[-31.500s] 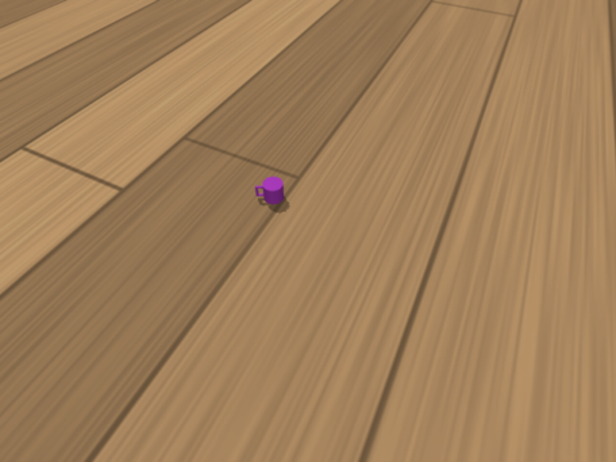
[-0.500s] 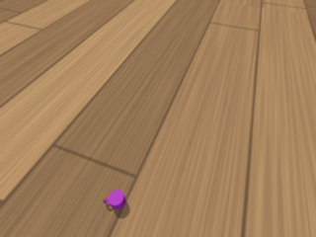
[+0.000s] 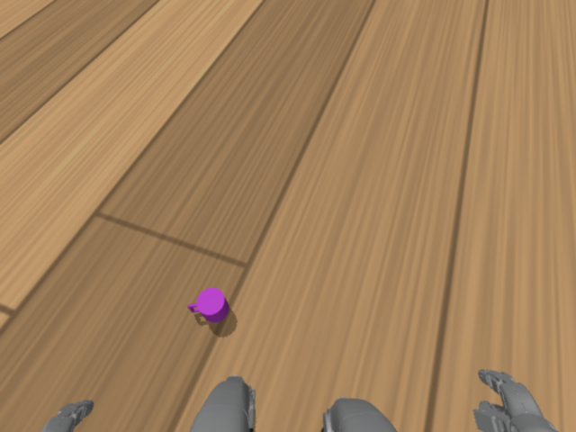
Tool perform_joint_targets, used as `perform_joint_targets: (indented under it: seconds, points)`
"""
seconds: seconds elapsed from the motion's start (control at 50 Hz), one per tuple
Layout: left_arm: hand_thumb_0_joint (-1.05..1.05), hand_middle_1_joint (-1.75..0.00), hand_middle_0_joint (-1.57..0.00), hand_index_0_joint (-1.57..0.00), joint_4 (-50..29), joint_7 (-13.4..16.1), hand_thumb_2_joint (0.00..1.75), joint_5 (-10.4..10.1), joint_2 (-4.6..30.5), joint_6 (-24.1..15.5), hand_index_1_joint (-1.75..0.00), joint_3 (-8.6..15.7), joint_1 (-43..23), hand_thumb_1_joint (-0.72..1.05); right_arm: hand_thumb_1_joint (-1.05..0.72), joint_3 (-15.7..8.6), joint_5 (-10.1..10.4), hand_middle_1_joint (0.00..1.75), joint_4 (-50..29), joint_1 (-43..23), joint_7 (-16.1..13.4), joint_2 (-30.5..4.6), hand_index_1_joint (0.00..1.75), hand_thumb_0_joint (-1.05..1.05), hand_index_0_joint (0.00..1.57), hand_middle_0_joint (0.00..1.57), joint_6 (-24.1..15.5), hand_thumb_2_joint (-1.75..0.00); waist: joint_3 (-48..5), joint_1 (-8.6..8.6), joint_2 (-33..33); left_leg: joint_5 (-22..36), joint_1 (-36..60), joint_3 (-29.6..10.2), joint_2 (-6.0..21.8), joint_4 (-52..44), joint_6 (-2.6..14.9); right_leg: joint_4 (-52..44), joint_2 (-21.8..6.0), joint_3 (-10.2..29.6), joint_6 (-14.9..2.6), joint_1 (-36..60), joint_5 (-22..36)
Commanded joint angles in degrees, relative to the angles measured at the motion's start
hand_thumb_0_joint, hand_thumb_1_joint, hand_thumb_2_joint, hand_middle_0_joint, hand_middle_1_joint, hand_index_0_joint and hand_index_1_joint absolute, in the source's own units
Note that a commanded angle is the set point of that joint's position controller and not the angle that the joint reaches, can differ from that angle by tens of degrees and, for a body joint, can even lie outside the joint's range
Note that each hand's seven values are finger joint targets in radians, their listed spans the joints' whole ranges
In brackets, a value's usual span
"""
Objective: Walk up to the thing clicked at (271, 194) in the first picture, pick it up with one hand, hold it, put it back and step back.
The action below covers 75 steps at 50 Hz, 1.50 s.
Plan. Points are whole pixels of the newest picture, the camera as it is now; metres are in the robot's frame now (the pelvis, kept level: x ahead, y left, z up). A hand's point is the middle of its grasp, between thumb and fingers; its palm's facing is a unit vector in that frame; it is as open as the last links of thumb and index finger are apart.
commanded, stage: step back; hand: left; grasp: from above
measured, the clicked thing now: (208, 306) +0.49 +0.29 -0.70
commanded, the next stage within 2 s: none
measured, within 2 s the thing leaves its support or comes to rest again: neither
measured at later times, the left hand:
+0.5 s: hand out of the picture -0.02 +0.30 -0.13, palm faces +0.05 -0.92 -0.39, open 7.4 cm
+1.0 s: hand out of the picture -0.15 +0.27 -0.10, palm faces -0.01 -0.90 -0.45, open 7.4 cm
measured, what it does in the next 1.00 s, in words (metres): walks backwards: left foot, then right foot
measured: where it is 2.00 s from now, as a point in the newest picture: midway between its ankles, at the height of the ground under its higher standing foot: outside the picture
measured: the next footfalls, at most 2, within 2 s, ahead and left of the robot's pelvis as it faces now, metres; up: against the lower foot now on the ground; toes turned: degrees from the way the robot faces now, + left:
left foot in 0.36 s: -0.07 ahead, +0.13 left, +0.00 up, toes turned +1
right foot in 0.74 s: -0.18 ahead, -0.11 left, +0.00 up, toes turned +1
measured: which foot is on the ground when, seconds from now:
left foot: up 0.00-0.34, down 0.36-0.76, up 0.78-1.00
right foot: down 0.00-0.36, up 0.38-0.72, down 0.74-1.00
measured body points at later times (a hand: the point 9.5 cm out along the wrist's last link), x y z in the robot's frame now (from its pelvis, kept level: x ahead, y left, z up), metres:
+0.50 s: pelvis -0.12 +0.02 +0.02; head -0.05 +0.04 +0.47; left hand -0.03 +0.34 -0.10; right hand +0.00 -0.28 -0.09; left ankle -0.11 +0.13 -0.71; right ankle -0.10 -0.11 -0.63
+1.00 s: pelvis -0.27 +0.01 +0.02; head -0.21 -0.02 +0.46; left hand -0.15 +0.32 -0.07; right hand -0.20 -0.32 -0.12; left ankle -0.31 +0.14 -0.65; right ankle -0.22 -0.11 -0.71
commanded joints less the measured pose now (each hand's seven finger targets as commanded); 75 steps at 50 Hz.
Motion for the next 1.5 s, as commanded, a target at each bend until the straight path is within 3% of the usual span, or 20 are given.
perform_joint_targets:
  seconds: [0.0, 0.06, 0.2, 0.3, 0.38, 0.44, 0.58, 0.68, 0.72, 0.74, 0.76, 0.82, 0.94, 1.06, 1.12, 1.16, 1.4, 1.42, 1.46, 1.48]
  points:
    - [0.0, -0.3, -0.2, -0.2, -5.98, 1.71, 0.9, 1.21, 19.66, -1.68, -0.3, 4.72, 0.03, 0.9, -0.9, -2.2, 0.44, 0.3, -4.37, 1.21, -2.13, -9.25, 0.3, 0.0, 0.2, 0.2, -0.62, -0.9, -9.14, 0.54, -11.99, -16.98, -1.21, -10.36, -9.33, 26.0, 1.58, -23.81, -24.0, 30.98, -14.29, -3.05, 29.19]
    - [0.0, -0.3, -0.2, -0.2, -7.85, 2.13, 0.9, 1.27, 14.35, -1.76, -0.3, 4.04, -6.15, 0.9, -0.9, -2.76, 1.27, 0.3, -2.2, 6.59, -2.05, -11.03, 0.3, 0.0, 0.2, 0.2, -1.34, -0.9, -10.66, -2.13, -10.69, -8.97, -1.72, -7.63, -10.14, 28.56, 0.06, -17.32, -15.01, 16.22, -9.7, 3.93, 31.47]
    - [0.0, -0.3, -0.2, -0.2, -8.06, 3.17, 0.9, 0.5, 12.37, -0.77, -0.3, 4.2, 5.8, 0.9, -0.9, -1.24, -0.26, 0.3, -5.5, 2.74, -2.37, -9.28, 0.3, 0.0, 0.2, 0.2, -2.12, -0.9, -12.58, 4.43, -11.07, -12.74, -2.73, -3.06, -7.2, 8.01, -0.92, -13.24, -17.54, 15.24, -11.43, 20.66, 44.62]
    - [0.0, -0.3, -0.2, -0.2, -11.11, 2.44, 0.9, -0.2, 13.75, 0.07, -0.3, 3.68, 0.03, 0.9, -0.9, -2.34, -0.93, 0.3, -2.3, 12.1, -1.3, -8.58, 0.3, 0.0, 0.2, 0.2, -2.43, -0.9, -15.23, -1.41, -12.43, 2.53, 15.64, 3.56, -5.46, -17.25, 1.96, -10.96, -15.19, 11.87, -6.1, 10.69, 33.25]
    - [0.0, -0.3, -0.2, -0.2, -11.41, 3.43, 0.9, 0.41, 10.57, 0.27, -0.3, 3.72, -3.78, 0.9, -0.9, -4.51, -1.67, 0.3, -5.16, 6.33, -0.57, -17.51, 0.3, 0.0, 0.2, 0.2, -2.97, -0.9, -10.66, -3.77, 9.82, 27.51, 12.95, -25.22, 19.31, -25.37, 18.42, 22.84, 4.15, 9.04, 2.03, -6.86, -16.06]
    - [0.0, -0.3, -0.2, -0.2, -8.52, 3.07, 0.9, -1.17, 9.52, 0.42, -0.3, 3.74, 2.21, 0.9, -0.9, -2.32, -1.62, 0.3, -6.56, 0.63, -1.62, -11.69, 0.3, 0.0, 0.2, 0.2, -3.23, -0.9, -7.33, 1.44, 4.99, 32.19, 14.22, -10.57, 10.67, -21.82, 12.15, 30.26, 4.73, 10.91, 1.17, -10.57, -7.35]
    - [0.0, -0.3, -0.2, -0.2, -9.21, 2.12, 0.9, -0.27, 8.67, -0.52, -0.3, 3.35, 3.12, 0.9, -0.9, -2.75, -1.01, 0.3, -7.64, 5.5, -1.7, -11.17, 0.3, 0.0, 0.2, 0.2, -3.17, -0.9, -11.05, -2.2, 6.71, 34.7, 26.0, -8.89, 11.93, -17.35, 15.71, 11.74, 1.09, 4.9, 4.67, -8.02, -7.1]
    - [0.0, -0.3, -0.2, -0.2, -5.35, 1.71, 0.9, 0.28, 7.94, -1.47, -0.3, 3.5, 10.79, 0.9, -0.9, -3.02, -0.19, 0.3, -9.1, 1.52, -1.19, -12.72, 0.3, 0.0, 0.2, 0.2, -1.74, -0.9, -15.4, 1.41, 7.94, 24.85, 19.16, -7.28, 10.06, -11.64, 10.42, -19.73, -0.67, -0.85, 2.18, 8.47, 9.12]
    - [0.0, -0.3, -0.2, -0.2, -6.3, 1.77, 0.9, 1.76, 14.19, -2.24, -0.3, 5.38, 9.6, 0.9, -0.9, -1.85, 0.2, 0.3, -9.33, 2.96, -0.83, -8.53, 0.3, 0.0, 0.2, 0.2, -1.42, -0.9, -12.97, 0.81, -8.16, 1.16, -1.47, -3.14, -0.1, -1.52, 2.55, -23.01, -12.26, 19.7, -2.95, 16.69, 12.86]
    - [0.0, -0.3, -0.2, -0.2, -8.05, 1.58, 0.9, 1.15, 19.99, -1.79, -0.3, 6.37, 6.08, 0.9, -0.9, -1.91, 0.39, 0.3, -9.99, -0.38, -1.59, -7.5, 0.3, 0.0, 0.2, 0.2, -1.13, -0.9, -9.62, 3.84, -18.63, -16.69, -0.54, -1.65, -8.16, 12.7, 0.11, -26.73, -25.31, 31.33, -14.14, 2.77, 17.98]
    - [0.0, -0.3, -0.2, -0.2, -10.07, 1.85, 0.9, 1.51, 19.5, -2.27, -0.3, 6.09, 2.49, 0.9, -0.9, -2.93, -0.03, 0.3, -9.41, -0.32, -1.8, -10.03, 0.3, 0.0, 0.2, 0.2, -0.71, -0.9, -6.59, 2.6, -15.11, -16.98, 1.42, -8.75, -7.09, 23.51, -0.36, -26.8, -27.15, 33.93, -16.4, -3.45, 20.75]
    - [0.0, -0.3, -0.2, -0.2, -11.59, 2.25, 0.9, 0.82, 13.26, -1.81, -0.3, 4.91, -4.96, 0.9, -0.9, -2.47, 1.13, 0.3, -6.04, 7.26, -1.97, -9.6, 0.3, 0.0, 0.2, 0.2, -1.3, -0.9, -6.33, -2.23, -8.59, -7.86, 1.57, -8.16, -10.87, 27.61, -0.5, -20.55, -15.26, 13.12, -9.0, -1.13, 26.86]
    - [0.0, -0.3, -0.2, -0.2, -11.78, 3.11, 0.9, 1.23, 11.85, -0.89, -0.3, 4.61, 1.42, 0.9, -0.9, -1.77, -0.1, 0.3, -7.45, 7.18, -2.08, -9.23, 0.3, 0.0, 0.2, 0.2, -1.83, -0.9, -9.87, 2.85, -11.89, -12.56, -0.95, -4.57, -6.61, 9.76, -1.9, -16.73, -17.31, 13.33, -9.86, 15.5, 31.92]
    - [0.0, -0.3, -0.2, -0.2, -12.53, 2.4, 0.9, 0.11, 13.06, 0.59, -0.3, 3.42, -1.19, 0.9, -0.9, -2.97, -1.19, 0.3, -3.97, 15.89, -0.97, -8.92, 0.3, 0.0, 0.2, 0.2, -2.43, -0.9, -13.72, -1.81, -10.0, 4.75, 16.9, 1.53, -4.48, -20.06, 2.29, -10.1, -12.94, 9.55, -3.53, 6.5, 22.63]
    - [0.0, -0.3, -0.2, -0.2, -13.51, 3.37, 0.9, 0.36, 11.33, 0.5, -0.3, 4.09, -7.02, 0.9, -0.9, -5.14, -2.45, 0.3, -7.22, 9.11, -0.24, -19.59, 0.3, 0.0, 0.2, 0.2, -2.69, -0.9, -8.72, -4.5, 11.61, 18.71, 6.97, -30.31, 19.9, -28.2, 18.97, 21.6, 3.07, 8.05, 2.23, -6.05, -16.38]
    - [0.0, -0.3, -0.2, -0.2, -10.75, 3.13, 0.9, -0.9, 10.04, 0.92, -0.3, 3.79, -2.55, 0.9, -0.9, -3.1, -2.44, 0.3, -7.47, 4.42, -1.27, -14.26, 0.3, 0.0, 0.2, 0.2, -3.31, -0.9, -8.78, 0.04, 2.83, 31.13, 10.31, -16.59, 13.29, -22.61, 14.74, 31.45, 4.71, 11.78, 1.27, -9.03, -10.15]
    - [0.0, -0.3, -0.2, -0.2, -5.16, 1.76, 0.9, 0.93, 8.81, -1.3, -0.3, 2.82, 8.87, 0.9, -0.9, -2.63, -0.51, 0.3, -8.87, 4.54, -1.23, -12.72, 0.3, 0.0, 0.2, 0.2, -1.17, -0.9, -15.57, 1.03, 7.44, 24.16, 17.23, -7.49, 8.3, -10.67, 8.97, -22.3, -0.38, -1.29, 1.7, 9.75, 10.43]
    - [0.0, -0.3, -0.2, -0.2, -5.01, 1.77, 0.9, 1.56, 11.38, -1.65, -0.3, 3.58, 9.11, 0.9, -0.9, -1.88, -0.29, 0.3, -8.95, 4.63, -1.02, -10.23, 0.3, 0.0, 0.2, 0.2, -1.14, -0.9, -14.78, 1.24, 1.49, 12.79, 7.61, -7.09, 4.99, -7.57, 5.89, -21.24, -5.24, 7.9, -0.02, 14.12, 11.79]
    - [0.0, -0.3, -0.2, -0.2, -7.55, 1.69, 0.9, 1.58, 21.44, -1.57, -0.3, 5.83, 4.25, 0.9, -0.9, -2.04, -0.27, 0.3, -10.51, 1.0, -2.08, -8.48, 0.3, 0.0, 0.2, 0.2, -0.86, -0.9, -9.22, 4.25, -18.19, -17.65, 0.14, -5.17, -7.45, 16.89, 0.01, -26.17, -27.85, 32.8, -15.85, -0.6, 20.75]
    - [0.0, -0.3, -0.2, -0.2, -8.8, 2.13, 0.9, 0.9, 19.33, -1.94, -0.3, 5.43, 1.1, 0.9, -0.9, -2.79, -0.04, 0.3, -9.84, 1.99, -2.03, -10.6, 0.3, 0.0, 0.2, 0.2, -0.43, -0.9, -7.0, 1.72, -12.65, -15.47, 2.77, -10.31, -6.16, 24.92, 0.02, -26.38, -27.16, 30.24, -15.39, -6.37, 21.02]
